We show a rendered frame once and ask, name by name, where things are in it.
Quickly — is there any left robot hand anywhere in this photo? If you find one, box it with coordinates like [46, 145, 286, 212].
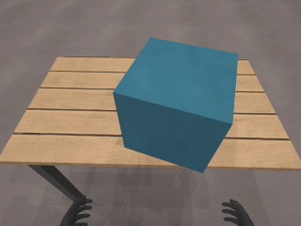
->
[59, 195, 93, 226]

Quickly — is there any carton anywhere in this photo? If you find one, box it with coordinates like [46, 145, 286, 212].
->
[113, 38, 239, 173]

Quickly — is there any table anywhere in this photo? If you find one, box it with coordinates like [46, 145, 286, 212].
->
[0, 56, 301, 206]

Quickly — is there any right robot hand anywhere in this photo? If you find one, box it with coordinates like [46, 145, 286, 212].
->
[222, 199, 254, 226]

